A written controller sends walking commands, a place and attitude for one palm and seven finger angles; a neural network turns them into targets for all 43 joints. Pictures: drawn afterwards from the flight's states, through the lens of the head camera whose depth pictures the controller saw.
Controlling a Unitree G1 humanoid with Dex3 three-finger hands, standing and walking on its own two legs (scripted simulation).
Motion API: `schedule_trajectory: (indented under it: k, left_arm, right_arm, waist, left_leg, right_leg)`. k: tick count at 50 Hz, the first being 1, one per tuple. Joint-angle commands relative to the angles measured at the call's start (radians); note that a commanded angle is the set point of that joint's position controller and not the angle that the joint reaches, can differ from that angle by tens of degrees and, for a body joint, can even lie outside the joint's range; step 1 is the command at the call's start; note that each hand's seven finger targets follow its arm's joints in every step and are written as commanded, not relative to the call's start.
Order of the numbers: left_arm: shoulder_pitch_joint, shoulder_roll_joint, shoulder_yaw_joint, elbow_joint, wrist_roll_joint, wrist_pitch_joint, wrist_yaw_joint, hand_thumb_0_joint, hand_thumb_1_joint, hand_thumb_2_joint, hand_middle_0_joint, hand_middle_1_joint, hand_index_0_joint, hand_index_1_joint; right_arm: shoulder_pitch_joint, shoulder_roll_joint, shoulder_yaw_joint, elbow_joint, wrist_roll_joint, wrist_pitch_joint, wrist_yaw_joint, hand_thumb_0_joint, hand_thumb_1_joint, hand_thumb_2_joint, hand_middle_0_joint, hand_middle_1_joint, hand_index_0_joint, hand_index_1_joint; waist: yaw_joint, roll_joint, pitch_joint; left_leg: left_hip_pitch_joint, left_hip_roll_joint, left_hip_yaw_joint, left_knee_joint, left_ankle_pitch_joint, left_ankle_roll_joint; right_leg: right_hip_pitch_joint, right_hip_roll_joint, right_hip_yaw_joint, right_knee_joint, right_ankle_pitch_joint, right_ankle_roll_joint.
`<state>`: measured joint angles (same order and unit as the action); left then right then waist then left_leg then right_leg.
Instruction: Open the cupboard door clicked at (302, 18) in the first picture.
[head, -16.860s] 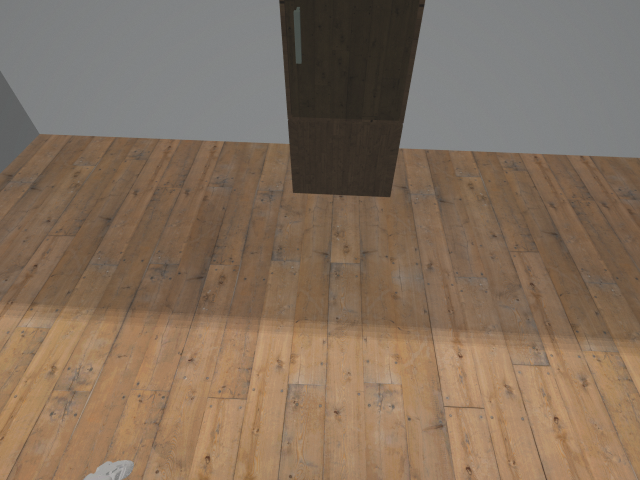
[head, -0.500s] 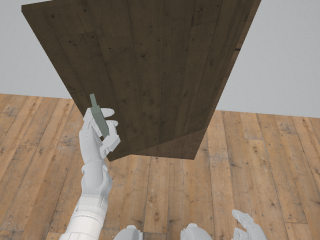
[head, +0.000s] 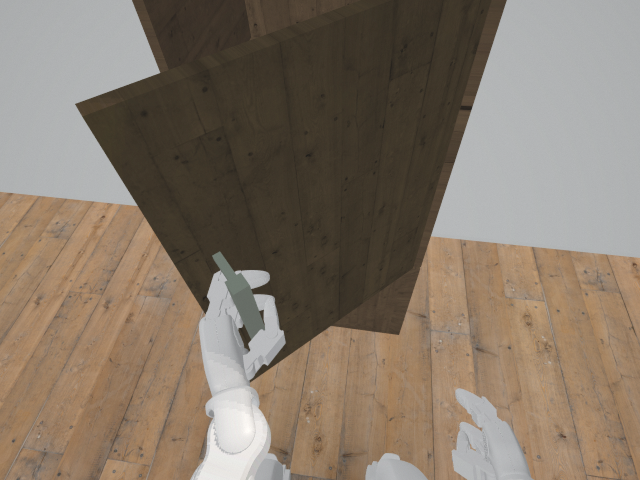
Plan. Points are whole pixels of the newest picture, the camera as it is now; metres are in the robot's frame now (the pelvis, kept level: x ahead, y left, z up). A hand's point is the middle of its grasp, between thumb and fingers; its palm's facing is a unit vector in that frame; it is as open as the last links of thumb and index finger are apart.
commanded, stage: open thumb and fingers to let go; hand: left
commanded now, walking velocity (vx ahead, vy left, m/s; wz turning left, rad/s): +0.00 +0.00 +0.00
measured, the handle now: (242, 305) +0.32 +0.11 +0.04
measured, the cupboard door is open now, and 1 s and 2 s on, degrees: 45 46 45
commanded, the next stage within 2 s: slide the hand sideways off the handle in 0.68 s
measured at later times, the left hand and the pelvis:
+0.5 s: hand (268, 325) +0.29 +0.08 +0.05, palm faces +0.27 -0.96 -0.01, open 13.8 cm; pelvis +0.00 +0.01 +0.00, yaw -1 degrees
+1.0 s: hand (257, 363) +0.25 +0.08 +0.05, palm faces -0.25 -0.97 -0.03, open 16.0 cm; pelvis +0.00 +0.03 +0.00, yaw -1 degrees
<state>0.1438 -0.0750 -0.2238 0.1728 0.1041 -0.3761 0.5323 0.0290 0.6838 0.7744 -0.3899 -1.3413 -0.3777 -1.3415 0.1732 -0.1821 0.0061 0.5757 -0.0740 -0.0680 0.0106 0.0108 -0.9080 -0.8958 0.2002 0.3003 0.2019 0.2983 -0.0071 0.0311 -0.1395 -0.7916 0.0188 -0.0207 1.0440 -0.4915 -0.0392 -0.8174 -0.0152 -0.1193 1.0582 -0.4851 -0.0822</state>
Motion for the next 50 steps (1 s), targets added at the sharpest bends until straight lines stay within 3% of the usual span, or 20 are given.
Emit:
schedule_trajectory:
  k: [1,8,13,15,24,28,33,35,38,39,40,41,43,44,45,47,48,50]
  left_arm:
    - [-0.186,-0.010,0.030,-0.222,-0.014,-0.065,-0.020,0.000,0.340,0.660,-0.360,-1.290,-0.360,-1.290]
    - [-0.151,0.019,0.080,-0.210,-0.055,-0.070,-0.064,0.000,-0.150,0.450,-0.325,-1.237,-0.325,-1.237]
    - [-0.200,0.009,0.069,-0.202,-0.049,-0.084,-0.059,0.000,-0.500,0.300,-0.300,-1.200,-0.300,-1.200]
    - [-0.192,0.008,0.071,-0.196,-0.046,-0.086,-0.052,0.000,-0.500,0.300,-0.300,-1.200,-0.300,-1.200]
    - [-0.163,-0.020,0.041,-0.202,-0.024,-0.070,-0.031,0.000,-0.500,0.300,-0.225,-0.750,-0.225,-0.750]
    - [-0.170,-0.032,0.028,-0.214,-0.013,-0.062,-0.015,0.000,-0.500,0.300,-0.192,-0.550,-0.192,-0.550]
    - [-0.171,-0.046,0.022,-0.211,-0.011,-0.056,0.000,0.000,-0.500,0.300,-0.150,-0.300,-0.150,-0.300]
    - [-0.159,-0.046,0.029,-0.208,-0.016,-0.053,0.002,0.000,-0.500,0.300,-0.150,-0.300,-0.150,-0.300]
    - [-0.142,-0.058,0.016,-0.221,-0.011,-0.048,0.003,0.000,-0.500,0.300,-0.150,-0.300,-0.150,-0.300]
    - [-0.157,-0.072,-0.001,-0.230,-0.011,-0.047,0.004,0.000,-0.500,0.300,-0.150,-0.300,-0.150,-0.300]
    - [-0.160,0.051,-0.175,-0.240,0.104,-0.074,-0.205,0.000,-0.500,0.300,-0.150,-0.300,-0.150,-0.300]
    - [-0.192,0.139,-0.072,-0.295,0.064,-0.106,-0.318,0.000,-0.500,0.300,-0.150,-0.300,-0.150,-0.300]
    - [-0.170,0.159,-0.085,-0.355,0.004,-0.122,-0.491,0.000,-0.500,0.300,-0.150,-0.300,-0.150,-0.300]
    - [-0.145,0.151,-0.092,-0.348,-0.047,-0.116,-0.567,0.000,-0.500,0.300,-0.150,-0.300,-0.150,-0.300]
    - [-0.127,0.123,-0.089,-0.354,-0.115,-0.100,-0.615,0.000,-0.500,0.300,-0.150,-0.300,-0.150,-0.300]
    - [-0.098,0.091,-0.045,-0.352,-0.212,-0.065,-0.636,0.000,-0.500,0.300,-0.150,-0.300,-0.150,-0.300]
    - [-0.052,0.093,-0.012,-0.333,-0.235,-0.048,-0.621,0.000,-0.500,0.300,-0.150,-0.300,-0.150,-0.300]
    - [-0.020,0.112,0.030,-0.361,-0.231,-0.036,-0.579,0.000,-0.500,0.300,-0.150,-0.300,-0.150,-0.300]
  right_arm:
    - [-0.044,-0.080,-0.033,-0.144,0.009,-0.050,-0.013,0.000,-0.900,-0.900,0.200,0.300,0.200,0.300]
    - [-0.040,-0.088,-0.037,-0.149,0.013,-0.042,-0.017,0.000,-0.900,-0.900,0.200,0.300,0.200,0.300]
    - [-0.041,-0.092,-0.041,-0.147,0.012,-0.043,-0.015,0.000,-0.900,-0.900,0.200,0.300,0.200,0.300]
    - [-0.034,-0.093,-0.042,-0.148,0.012,-0.043,-0.013,0.000,-0.900,-0.900,0.200,0.300,0.200,0.300]
    - [-0.021,-0.094,-0.043,-0.161,0.010,-0.034,-0.007,0.000,-0.900,-0.900,0.200,0.300,0.200,0.300]
    - [-0.027,-0.093,-0.040,-0.168,0.008,-0.032,-0.005,0.000,-0.900,-0.900,0.200,0.300,0.200,0.300]
    - [-0.031,-0.092,-0.037,-0.172,0.006,-0.034,-0.003,0.000,-0.900,-0.900,0.200,0.300,0.200,0.300]
    - [-0.027,-0.091,-0.037,-0.172,0.007,-0.035,-0.003,0.000,-0.900,-0.900,0.200,0.300,0.200,0.300]
    - [-0.031,-0.089,-0.035,-0.176,0.009,-0.033,-0.001,0.000,-0.900,-0.900,0.200,0.300,0.200,0.300]
    - [-0.032,-0.089,-0.036,-0.177,0.010,-0.034,0.001,0.000,-0.900,-0.900,0.200,0.300,0.200,0.300]
    - [0.021,-0.134,-0.030,-0.152,0.015,-0.036,0.004,0.000,-0.900,-0.900,0.200,0.300,0.200,0.300]
    - [0.027,-0.130,-0.040,-0.177,0.023,-0.033,-0.002,0.000,-0.900,-0.900,0.200,0.300,0.200,0.300]
    - [0.016,-0.131,-0.039,-0.207,0.038,-0.036,-0.012,0.000,-0.900,-0.900,0.200,0.300,0.200,0.300]
    - [0.018,-0.132,-0.035,-0.220,0.052,-0.040,-0.015,0.000,-0.900,-0.900,0.200,0.300,0.200,0.300]
    - [0.010,-0.128,-0.029,-0.243,0.065,-0.045,-0.019,0.000,-0.900,-0.900,0.200,0.300,0.200,0.300]
    - [-0.011,-0.129,-0.024,-0.262,0.084,-0.057,-0.027,0.000,-0.900,-0.900,0.200,0.300,0.200,0.300]
    - [-0.006,-0.131,-0.025,-0.264,0.086,-0.060,-0.028,0.000,-0.900,-0.900,0.200,0.300,0.200,0.300]
    - [-0.005,-0.138,-0.030,-0.276,0.084,-0.061,-0.024,0.000,-0.900,-0.900,0.200,0.300,0.200,0.300]
  waist:
    - [-0.015,-0.132,-0.248]
    - [-0.002,-0.154,-0.243]
    - [-0.007,-0.128,-0.240]
    - [-0.004,-0.130,-0.240]
    - [0.003,-0.121,-0.258]
    - [0.004,-0.099,-0.254]
    - [0.002,-0.113,-0.244]
    - [0.005,-0.127,-0.247]
    - [0.010,-0.101,-0.249]
    - [0.001,-0.098,-0.246]
    - [-0.077,-0.118,-0.205]
    - [-0.043,-0.099,-0.268]
    - [-0.032,-0.021,-0.312]
    - [-0.042,-0.035,-0.281]
    - [-0.040,-0.048,-0.249]
    - [-0.027,-0.074,-0.214]
    - [-0.021,-0.105,-0.193]
    - [-0.003,-0.116,-0.207]
  left_leg:
    - [0.002,-0.052,0.011,-0.079,0.127,0.044]
    - [-0.021,-0.051,0.008,-0.082,0.135,0.041]
    - [-0.002,-0.051,0.014,-0.085,0.119,0.046]
    - [0.002,-0.051,0.013,-0.087,0.127,0.045]
    - [0.041,-0.047,0.014,-0.106,0.179,0.048]
    - [0.056,-0.045,0.014,-0.111,0.175,0.049]
    - [0.055,-0.044,0.008,-0.111,0.173,0.047]
    - [0.051,-0.045,0.008,-0.109,0.177,0.046]
    - [0.066,-0.043,0.004,-0.116,0.191,0.044]
    - [0.073,-0.043,0.005,-0.114,0.185,0.044]
    - [0.078,-0.039,0.012,-0.084,0.193,0.064]
    - [0.065,-0.043,0.008,-0.077,0.207,0.068]
    - [0.097,-0.045,0.010,-0.074,0.232,0.068]
    - [0.103,-0.044,0.003,-0.079,0.223,0.068]
    - [0.092,-0.045,0.000,-0.089,0.189,0.068]
    - [0.081,-0.044,-0.009,-0.107,0.153,0.064]
    - [0.068,-0.043,-0.010,-0.108,0.136,0.060]
    - [0.060,-0.044,-0.011,-0.108,0.132,0.056]
  right_leg:
    - [0.304,-0.053,0.223,-0.270,0.232,0.083]
    - [0.339,-0.064,0.245,-0.274,0.277,0.091]
    - [0.288,-0.052,0.219,-0.266,0.190,0.080]
    - [0.282,-0.048,0.208,-0.258,0.196,0.077]
    - [0.274,-0.022,0.148,-0.213,0.274,0.064]
    - [0.246,-0.013,0.128,-0.203,0.251,0.058]
    - [0.228,-0.006,0.110,-0.194,0.233,0.055]
    - [0.235,-0.006,0.112,-0.193,0.244,0.057]
    - [0.225,0.001,0.097,-0.180,0.250,0.050]
    - [0.213,0.001,0.094,-0.181,0.243,0.052]
    - [0.169,-0.006,0.120,-0.162,0.308,0.054]
    - [0.219,-0.013,0.126,-0.148,0.345,0.048]
    - [0.232,-0.016,0.135,-0.131,0.372,0.041]
    - [0.225,-0.012,0.129,-0.139,0.353,0.042]
    - [0.220,-0.008,0.125,-0.157,0.306,0.045]
    - [0.209,0.000,0.108,-0.177,0.218,0.046]
    - [0.195,0.002,0.098,-0.177,0.188,0.051]
    - [0.186,0.003,0.088,-0.161,0.163,0.051]
